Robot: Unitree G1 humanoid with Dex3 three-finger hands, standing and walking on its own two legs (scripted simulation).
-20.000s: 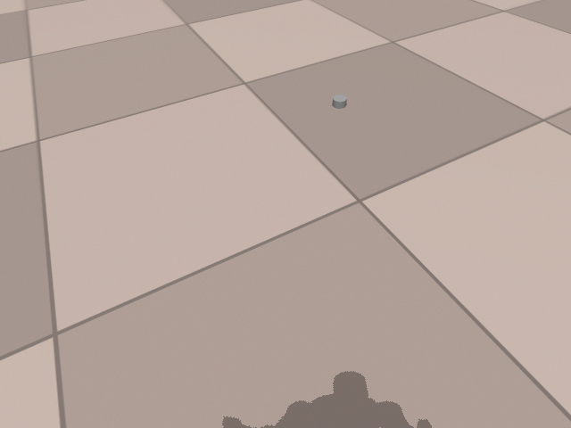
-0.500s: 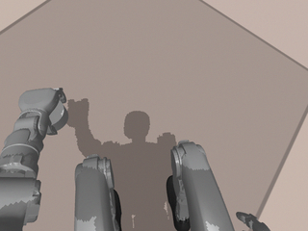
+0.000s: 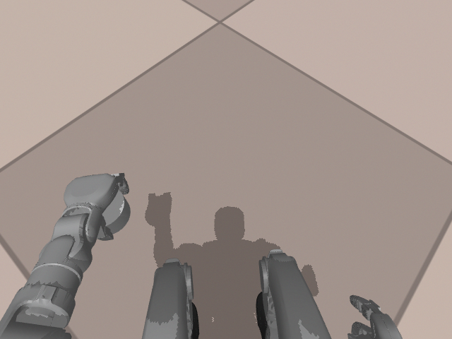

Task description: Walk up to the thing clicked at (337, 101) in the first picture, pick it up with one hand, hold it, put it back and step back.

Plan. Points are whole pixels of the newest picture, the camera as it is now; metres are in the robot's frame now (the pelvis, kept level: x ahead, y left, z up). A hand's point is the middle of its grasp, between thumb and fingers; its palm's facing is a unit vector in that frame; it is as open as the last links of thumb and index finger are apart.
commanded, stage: lift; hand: left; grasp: from above
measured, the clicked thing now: (104, 210) +0.39 +0.25 -0.11
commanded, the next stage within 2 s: hold in 0.82 s
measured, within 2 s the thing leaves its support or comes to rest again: neither
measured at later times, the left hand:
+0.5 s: hand (82, 181) +0.38 +0.22 +0.06, palm faces -0.45 -0.08 -0.89, open 10.8 cm
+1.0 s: hand (60, 151) +0.39 +0.22 +0.13, palm faces -0.43 -0.07 -0.90, open 10.8 cm
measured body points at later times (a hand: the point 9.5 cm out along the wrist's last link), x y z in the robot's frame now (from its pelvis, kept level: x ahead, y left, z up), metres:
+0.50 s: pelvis +0.05 +0.00 +0.14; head +0.12 +0.00 +0.59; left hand +0.40 +0.22 +0.11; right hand +0.14 -0.27 +0.02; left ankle +0.08 +0.12 -0.51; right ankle +0.09 -0.14 -0.51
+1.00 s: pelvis +0.08 +0.00 +0.20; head +0.11 -0.02 +0.64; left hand +0.41 +0.22 +0.18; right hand +0.17 -0.27 +0.07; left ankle +0.08 +0.12 -0.51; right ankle +0.09 -0.14 -0.51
